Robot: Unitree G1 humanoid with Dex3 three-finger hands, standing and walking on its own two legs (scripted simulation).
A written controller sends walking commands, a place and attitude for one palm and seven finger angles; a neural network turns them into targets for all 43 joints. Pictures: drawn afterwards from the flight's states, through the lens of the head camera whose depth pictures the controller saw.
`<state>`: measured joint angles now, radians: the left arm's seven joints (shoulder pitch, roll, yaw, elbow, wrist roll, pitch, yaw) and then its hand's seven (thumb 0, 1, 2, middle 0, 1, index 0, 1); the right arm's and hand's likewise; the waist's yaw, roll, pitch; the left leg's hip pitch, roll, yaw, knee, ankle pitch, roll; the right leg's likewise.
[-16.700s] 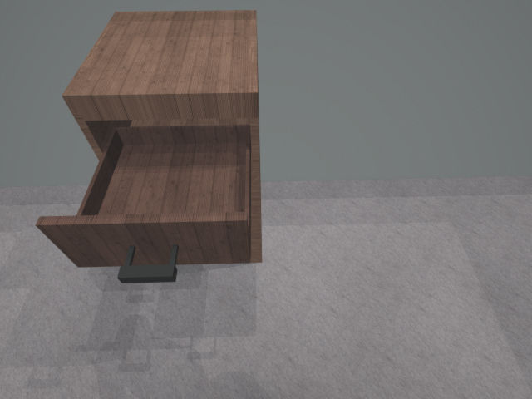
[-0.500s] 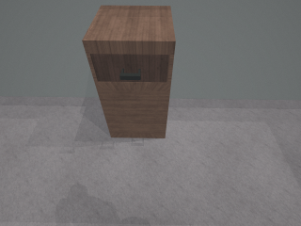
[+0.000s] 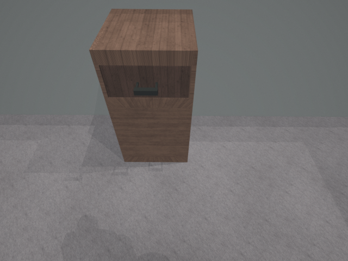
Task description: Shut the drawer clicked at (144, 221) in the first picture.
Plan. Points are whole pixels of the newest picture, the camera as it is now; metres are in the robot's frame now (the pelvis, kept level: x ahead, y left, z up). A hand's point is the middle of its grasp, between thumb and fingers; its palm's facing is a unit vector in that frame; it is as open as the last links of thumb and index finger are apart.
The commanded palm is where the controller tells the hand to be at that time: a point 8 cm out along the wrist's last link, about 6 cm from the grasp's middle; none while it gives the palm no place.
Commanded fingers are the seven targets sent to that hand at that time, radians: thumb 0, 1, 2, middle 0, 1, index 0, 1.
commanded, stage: look to check the result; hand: left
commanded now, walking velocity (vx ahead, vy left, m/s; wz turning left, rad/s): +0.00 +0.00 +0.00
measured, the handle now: (146, 88) +0.81 +0.16 -0.11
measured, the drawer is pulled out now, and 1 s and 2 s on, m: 0.00 0.00 0.00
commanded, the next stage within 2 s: stand and wait in 0.42 s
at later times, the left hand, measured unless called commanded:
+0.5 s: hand out of the picture +0.01 +0.16 -0.17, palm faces +0.04 -0.98 -0.19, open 7.4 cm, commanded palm none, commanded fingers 0.00 0.90 0.90 -0.20 -0.30 -0.20 -0.30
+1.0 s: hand out of the picture +0.04 +0.18 -0.17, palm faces +0.02 -0.97 -0.24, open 7.4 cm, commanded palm none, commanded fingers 0.00 0.90 0.90 -0.20 -0.30 -0.20 -0.30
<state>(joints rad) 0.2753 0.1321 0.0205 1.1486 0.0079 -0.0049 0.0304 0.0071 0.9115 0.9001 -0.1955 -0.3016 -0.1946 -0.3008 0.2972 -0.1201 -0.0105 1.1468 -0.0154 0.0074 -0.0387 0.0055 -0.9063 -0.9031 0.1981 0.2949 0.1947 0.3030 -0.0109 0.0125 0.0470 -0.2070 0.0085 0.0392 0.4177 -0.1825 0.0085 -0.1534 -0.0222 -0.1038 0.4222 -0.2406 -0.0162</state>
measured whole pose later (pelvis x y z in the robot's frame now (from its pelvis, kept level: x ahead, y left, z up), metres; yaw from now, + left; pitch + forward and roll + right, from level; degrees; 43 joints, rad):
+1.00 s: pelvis +0.01 -0.01 +0.00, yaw +0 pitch -2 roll +0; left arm 0.21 0.20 0.03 1.14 0.01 -0.02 0.02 0.01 0.91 0.90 -0.20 -0.30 -0.20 -0.30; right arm 0.22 -0.20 -0.02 1.15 -0.02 0.00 -0.03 0.01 -0.90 -0.90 0.20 0.30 0.20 0.30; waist -0.01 0.01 0.05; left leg -0.17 0.03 0.04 0.38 -0.18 -0.01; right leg -0.11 0.00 -0.11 0.36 -0.23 -0.03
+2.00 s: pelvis +0.03 -0.02 +0.01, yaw -1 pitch -1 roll +0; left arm 0.16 0.26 0.02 1.14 0.01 -0.02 0.01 0.01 0.91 0.90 -0.20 -0.30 -0.20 -0.30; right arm 0.17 -0.26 -0.01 1.14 -0.01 0.00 -0.03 0.01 -0.90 -0.90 0.20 0.30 0.20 0.30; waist -0.01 0.01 0.04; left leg -0.12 0.03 0.05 0.32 -0.17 -0.02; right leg -0.07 0.01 -0.09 0.31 -0.22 -0.04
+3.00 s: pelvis +0.03 -0.02 +0.01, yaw -2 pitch -1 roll +0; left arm 0.16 0.27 0.02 1.14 0.01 -0.02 0.01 0.01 0.91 0.90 -0.20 -0.30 -0.20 -0.30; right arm 0.17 -0.27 -0.01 1.14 -0.01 0.00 -0.03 0.01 -0.90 -0.90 0.20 0.30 0.20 0.30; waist -0.01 0.01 0.03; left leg -0.11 0.04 0.06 0.31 -0.17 -0.02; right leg -0.06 0.01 -0.08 0.30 -0.22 -0.04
